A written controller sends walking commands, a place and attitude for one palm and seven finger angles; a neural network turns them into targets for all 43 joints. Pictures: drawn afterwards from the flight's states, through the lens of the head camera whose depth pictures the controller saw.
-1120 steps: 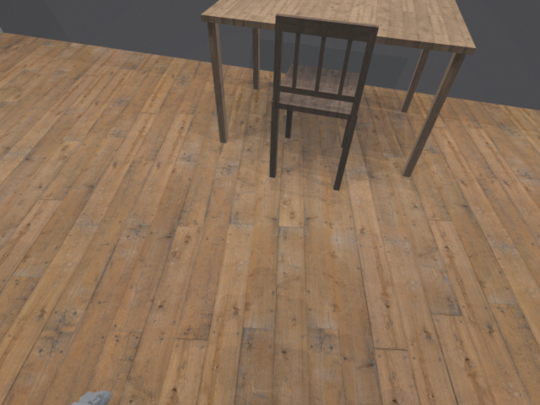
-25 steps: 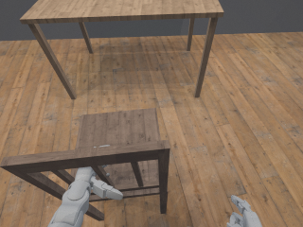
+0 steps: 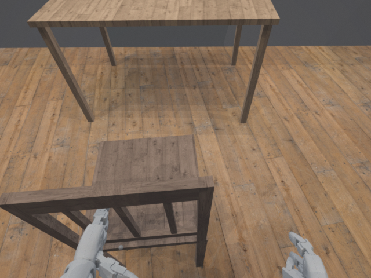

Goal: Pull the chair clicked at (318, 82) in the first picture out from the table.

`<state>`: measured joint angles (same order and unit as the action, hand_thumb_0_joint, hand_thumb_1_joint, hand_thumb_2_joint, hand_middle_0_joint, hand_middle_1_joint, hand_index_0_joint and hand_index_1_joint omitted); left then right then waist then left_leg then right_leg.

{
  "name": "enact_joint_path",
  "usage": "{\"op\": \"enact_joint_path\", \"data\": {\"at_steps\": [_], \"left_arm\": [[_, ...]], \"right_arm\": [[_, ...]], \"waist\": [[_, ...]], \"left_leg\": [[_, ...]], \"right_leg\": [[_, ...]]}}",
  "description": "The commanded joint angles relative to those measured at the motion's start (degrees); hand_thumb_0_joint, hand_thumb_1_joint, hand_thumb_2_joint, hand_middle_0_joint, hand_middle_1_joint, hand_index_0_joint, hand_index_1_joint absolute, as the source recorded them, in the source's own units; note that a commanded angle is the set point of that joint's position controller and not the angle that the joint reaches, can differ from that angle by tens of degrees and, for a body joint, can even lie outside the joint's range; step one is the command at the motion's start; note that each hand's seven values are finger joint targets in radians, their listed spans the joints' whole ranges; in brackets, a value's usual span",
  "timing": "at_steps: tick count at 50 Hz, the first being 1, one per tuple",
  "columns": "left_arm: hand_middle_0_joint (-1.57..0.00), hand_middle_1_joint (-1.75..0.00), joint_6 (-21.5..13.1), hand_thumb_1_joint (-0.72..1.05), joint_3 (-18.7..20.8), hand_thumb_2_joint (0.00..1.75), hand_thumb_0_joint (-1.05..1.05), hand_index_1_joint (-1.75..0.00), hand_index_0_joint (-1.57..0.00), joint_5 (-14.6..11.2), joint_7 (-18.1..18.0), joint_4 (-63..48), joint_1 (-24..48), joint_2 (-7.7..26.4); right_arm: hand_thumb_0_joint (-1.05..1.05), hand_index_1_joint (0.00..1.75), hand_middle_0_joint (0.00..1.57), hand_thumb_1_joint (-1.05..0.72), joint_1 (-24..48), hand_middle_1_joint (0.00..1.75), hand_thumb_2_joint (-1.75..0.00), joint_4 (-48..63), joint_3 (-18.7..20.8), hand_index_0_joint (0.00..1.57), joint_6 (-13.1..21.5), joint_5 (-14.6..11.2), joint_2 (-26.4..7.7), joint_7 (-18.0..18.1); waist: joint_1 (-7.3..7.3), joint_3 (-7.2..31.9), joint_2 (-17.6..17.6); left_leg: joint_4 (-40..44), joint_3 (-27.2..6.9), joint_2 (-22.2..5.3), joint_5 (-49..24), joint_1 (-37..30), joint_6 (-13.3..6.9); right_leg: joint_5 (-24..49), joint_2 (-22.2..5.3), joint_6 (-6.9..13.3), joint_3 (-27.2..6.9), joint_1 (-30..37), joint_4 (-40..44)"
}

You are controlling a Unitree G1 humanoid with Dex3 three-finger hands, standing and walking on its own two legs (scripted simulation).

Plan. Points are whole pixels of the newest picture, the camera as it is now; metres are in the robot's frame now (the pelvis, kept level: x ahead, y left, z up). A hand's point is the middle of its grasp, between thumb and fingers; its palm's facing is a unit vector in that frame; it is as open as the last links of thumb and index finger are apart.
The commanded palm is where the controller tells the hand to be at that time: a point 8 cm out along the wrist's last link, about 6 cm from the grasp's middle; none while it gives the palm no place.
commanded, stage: draw the fingers out of the gap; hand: left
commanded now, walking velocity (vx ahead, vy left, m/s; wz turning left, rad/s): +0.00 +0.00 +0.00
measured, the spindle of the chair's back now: (128, 220) +0.27 +0.15 -0.07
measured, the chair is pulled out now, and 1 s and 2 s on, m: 0.72 0.71 0.71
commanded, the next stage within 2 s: draw the hand back to the body in 0.50 s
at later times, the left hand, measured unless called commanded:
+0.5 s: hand out of the picture +0.13 +0.15 -0.04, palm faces -0.04 -0.98 -0.18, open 17.5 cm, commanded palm +0.11 +0.20 -0.01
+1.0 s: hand out of the picture +0.14 +0.17 +0.03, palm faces -0.01 -1.00 -0.09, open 17.5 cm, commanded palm +0.10 +0.24 +0.07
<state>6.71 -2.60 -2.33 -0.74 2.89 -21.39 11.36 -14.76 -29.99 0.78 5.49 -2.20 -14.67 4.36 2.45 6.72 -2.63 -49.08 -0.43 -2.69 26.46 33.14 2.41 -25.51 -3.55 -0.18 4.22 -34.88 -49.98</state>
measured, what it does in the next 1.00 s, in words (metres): stands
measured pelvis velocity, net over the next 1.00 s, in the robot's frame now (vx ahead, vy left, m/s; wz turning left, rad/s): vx -0.02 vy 0.01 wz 0.01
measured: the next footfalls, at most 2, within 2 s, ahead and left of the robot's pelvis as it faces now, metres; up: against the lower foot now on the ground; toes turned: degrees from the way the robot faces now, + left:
none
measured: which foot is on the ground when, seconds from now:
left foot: down 0.00-1.00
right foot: down 0.00-1.00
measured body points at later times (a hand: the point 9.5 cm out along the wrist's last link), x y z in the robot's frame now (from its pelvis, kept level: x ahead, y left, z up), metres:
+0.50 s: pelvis -0.01 +0.01 -0.01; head +0.01 +0.01 +0.43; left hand +0.13 +0.20 -0.02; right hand +0.17 -0.22 -0.08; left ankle -0.02 +0.15 -0.70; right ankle -0.01 -0.12 -0.70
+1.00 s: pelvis -0.02 +0.01 -0.04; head +0.03 +0.01 +0.41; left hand +0.13 +0.22 +0.03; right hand +0.17 -0.22 -0.11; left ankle -0.02 +0.15 -0.70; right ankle -0.01 -0.12 -0.70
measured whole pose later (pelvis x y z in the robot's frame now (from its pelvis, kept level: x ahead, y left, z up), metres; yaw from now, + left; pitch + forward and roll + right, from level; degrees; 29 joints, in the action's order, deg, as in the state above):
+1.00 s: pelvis -0.02 +0.01 -0.04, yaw +1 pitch +12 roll -2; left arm -15.1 1.7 -11.8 7.7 -19.1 -41.8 14.3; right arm -11.3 -30.6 1.9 8.9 -3.8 -10.0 3.5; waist -0.1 7.6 -2.6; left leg -64.2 -2.7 -2.8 31.9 44.6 2.1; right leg -29.6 -3.7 -0.5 5.5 -44.3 -62.0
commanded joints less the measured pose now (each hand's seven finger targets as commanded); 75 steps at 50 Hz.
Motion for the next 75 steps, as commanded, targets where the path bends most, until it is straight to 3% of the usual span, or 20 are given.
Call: {"op": "enact_joint_path", "data": {"at_steps": [1,7,11,15,20,31,32,35,39,42,43,46,50,56,57,58,61,65,71,75], "left_arm": [[0.0,0.0,-3.61,-0.55,0.1,0.2,0.0,0.0,0.0,0.07,0.2,-15.81,1.6,4.2],[0.0,0.0,-3.84,-0.55,1.96,0.2,0.0,0.0,0.0,0.74,-0.03,-19.18,-2.38,6.64],[0.0,0.0,-2.43,-0.55,-1.68,0.2,0.0,0.0,0.0,1.56,-0.63,-21.6,-5.94,3.79],[0.0,0.0,-0.28,-0.55,-0.19,0.2,0.0,0.0,0.0,1.88,-1.08,-21.56,-10.87,4.71],[0.0,0.0,0.04,-0.55,-1.02,0.2,0.0,0.0,0.0,2.33,-1.18,-25.83,-14.62,4.51],[0.0,0.0,-1.5,-0.55,-3.96,0.2,0.0,0.0,0.0,2.96,-1.13,-31.09,-22.0,3.02],[0.0,0.0,-8.71,-0.55,-1.67,0.2,0.0,0.0,0.0,-5.24,-0.33,-38.09,-17.09,-1.36],[0.0,0.0,-15.69,-0.55,4.55,0.2,0.0,0.0,0.0,-6.36,0.25,-37.99,-19.95,5.1],[0.0,0.0,-23.95,-0.55,4.17,0.2,0.0,0.0,0.0,-7.35,2.67,-37.97,-21.34,2.88],[0.0,0.0,-29.73,-0.55,4.65,0.2,0.0,0.0,0.0,-7.65,6.05,-34.08,-22.12,3.24],[0.0,0.0,-30.76,-0.55,5.68,0.2,0.0,0.0,0.0,-7.89,7.44,-33.09,-22.69,4.07],[0.0,0.0,-31.85,-0.55,10.5,0.2,0.0,0.0,0.0,-10.21,8.49,-42.68,-21.12,9.4],[0.0,0.0,-29.57,-0.55,14.55,0.2,0.0,0.0,0.0,-13.18,7.97,-44.74,-21.81,10.1],[-0.02,-0.04,-28.83,-0.37,16.82,0.29,0.0,-0.04,-0.02,-15.54,8.47,-41.05,-18.62,10.04],[-0.03,-0.05,-19.91,-0.33,20.88,0.31,0.0,-0.05,-0.03,-3.73,-0.21,-36.75,-23.26,21.15],[-0.04,-0.05,-16.13,-0.3,15.16,0.32,0.0,-0.05,-0.04,-2.77,-2.99,-39.77,-23.64,12.35],[-0.05,-0.08,-11.36,-0.19,13.64,0.37,0.0,-0.08,-0.05,-1.07,-6.35,-35.83,-22.61,10.14],[-0.07,-0.1,-10.07,-0.04,16.6,0.44,0.0,-0.1,-0.07,-0.1,-9.04,-38.88,-15.44,14.93],[-0.1,-0.15,-10.51,0.17,20.6,0.55,0.0,-0.15,-0.1,0.44,-10.93,-41.87,-9.78,18.12],[-0.12,-0.18,-10.69,0.32,21.89,0.62,0.0,-0.18,-0.12,0.09,-10.81,-38.84,-9.62,17.26]], "right_arm": [[0.0,0.3,0.2,-0.9,3.37,0.3,-0.9,8.92,2.09,0.2,4.84,0.15,-6.35,1.27],[0.0,0.3,0.2,-0.9,3.63,0.3,-0.9,9.26,1.85,0.2,5.91,0.31,-5.86,2.1],[0.0,0.3,0.2,-0.9,4.64,0.3,-0.9,10.6,1.33,0.2,5.73,0.26,-5.25,1.8],[0.0,0.3,0.2,-0.9,5.43,0.3,-0.9,11.43,1.58,0.2,4.89,0.27,-4.84,2.0],[0.0,0.3,0.2,-0.9,5.97,0.3,-0.9,12.95,1.42,0.2,4.61,0.3,-4.35,2.23],[0.0,0.3,0.2,-0.9,5.25,0.3,-0.9,13.96,1.84,0.2,5.29,0.14,-4.07,2.66],[0.0,0.3,0.2,-0.9,5.06,0.3,-0.9,13.3,1.69,0.2,6.68,0.0,-3.55,2.65],[0.0,0.3,0.2,-0.9,4.16,0.3,-0.9,11.17,2.33,0.2,8.18,-0.13,-3.73,2.58],[0.0,0.3,0.2,-0.9,4.78,0.3,-0.9,9.68,2.9,0.2,8.46,-0.87,-2.78,1.13],[0.0,0.3,0.2,-0.9,6.44,0.3,-0.9,8.3,3.53,0.2,7.93,-0.87,-2.33,-0.44],[0.0,0.3,0.2,-0.9,6.88,0.3,-0.9,8.39,3.8,0.2,7.67,-0.88,-2.48,-0.71],[0.0,0.3,0.2,-0.9,7.47,0.3,-0.9,9.97,3.76,0.2,7.64,-1.34,-2.21,-0.56],[0.0,0.3,0.2,-0.9,7.84,0.3,-0.9,9.14,3.43,0.2,7.43,-2.22,-1.28,0.45],[0.0,0.3,0.2,-0.9,7.63,0.3,-0.9,6.36,2.46,0.2,9.27,-2.69,-1.66,1.65],[0.0,0.3,0.2,-0.9,6.98,0.3,-0.9,7.16,2.55,0.2,7.01,-0.94,-2.04,3.15],[0.0,0.3,0.2,-0.9,6.47,0.3,-0.9,9.05,1.64,0.2,6.23,-0.71,-1.14,3.49],[0.0,0.3,0.2,-0.9,7.47,0.3,-0.9,7.26,1.5,0.2,4.29,-0.46,-1.49,3.91],[0.0,0.3,0.2,-0.9,9.19,0.3,-0.9,7.27,0.55,0.2,4.16,-0.11,-2.53,4.53],[0.0,0.3,0.2,-0.9,9.68,0.3,-0.9,5.75,-0.53,0.2,6.58,0.23,-2.73,4.41],[0.0,0.3,0.2,-0.9,10.24,0.3,-0.9,4.32,-0.37,0.2,6.98,0.24,-2.95,3.77]], "waist": [[1.04,9.03,3.62],[0.22,9.51,2.39],[0.15,8.07,0.25],[-0.49,7.23,3.57],[-0.98,6.14,1.32],[-0.37,6.22,2.68],[-0.26,4.7,5.45],[-2.03,8.88,2.21],[-2.39,8.95,-1.23],[-2.3,7.18,0.57],[-2.3,8.08,1.52],[-3.54,13.86,-2.93],[-3.57,14.19,-2.28],[-2.17,8.58,-0.08],[-7.09,10.11,-1.95],[-4.57,4.87,-0.88],[-4.13,-0.21,0.94],[-4.47,-2.21,3.97],[-5.19,-3.42,-4.2],[-5.38,-5.58,-4.16]], "left_leg": [[3.33,1.18,2.24,-17.25,-3.29,-3.6],[2.5,0.16,2.52,-15.26,-2.37,-3.58],[2.77,-0.43,2.49,-13.69,-1.67,-3.3],[2.62,-0.5,2.48,-11.62,0.77,-3.39],[2.42,-0.66,2.57,-9.75,2.12,-3.35],[0.39,-1.42,2.64,-8.34,3.71,-3.45],[-1.79,-1.6,3.37,-8.88,5.09,-3.04],[-2.62,-1.31,3.45,-9.37,5.05,-2.99],[-4.14,-1.32,3.11,-12.41,4.72,-2.38],[-5.98,-1.38,2.53,-11.73,8.28,-2.19],[-6.29,-1.32,2.43,-11.35,8.55,-2.29],[-4.82,-0.74,2.61,-12.95,4.59,-2.72],[-2.92,-1.13,2.42,-15.09,2.19,-2.88],[-0.08,-1.88,2.22,-13.6,-0.12,-2.69],[3.47,-0.95,-0.69,-12.83,-2.29,-2.36],[4.86,-0.46,-0.06,-12.08,-2.54,-2.43],[6.63,-0.07,-0.34,-11.47,-5.17,-2.72],[10.98,-0.61,-0.31,-9.7,-9.29,-3.04],[16.83,-0.58,0.21,-11.21,-16.21,-2.76],[19.68,-0.72,0.05,-12.91,-18.39,-2.49]], "right_leg": [[20.3,0.69,-0.3,0.6,6.14,6.33],[15.82,0.72,0.05,0.99,4.29,5.03],[12.85,0.71,0.31,1.38,2.82,4.55],[10.84,0.98,0.31,1.35,3.12,4.93],[7.9,1.06,0.62,1.31,1.76,4.5],[5.76,1.55,0.52,2.01,-1.51,2.59],[6.87,2.11,0.35,3.03,-3.93,1.83],[6.25,2.17,0.81,2.06,-2.22,0.63],[8.78,2.16,0.95,2.08,-4.53,-2.15],[9.24,2.08,0.89,1.52,-5.48,-3.42],[9.16,2.03,0.91,1.24,-4.9,-3.54],[10.57,1.57,1.08,0.13,0.5,-2.06],[13.24,1.86,0.91,0.66,3.63,0.11],[11.93,2.16,0.42,1.34,4.26,4.17],[10.91,0.17,1.98,-1.42,9.22,7.31],[11.38,-0.29,1.55,-0.19,8.86,9.01],[10.85,-0.35,1.35,0.23,10.21,12.19],[7.92,-0.45,1.28,0.28,13.69,17.57],[10.07,-0.62,1.69,0.16,18.45,21.44],[12.28,-0.24,1.75,0.23,20.59,23.49]]}}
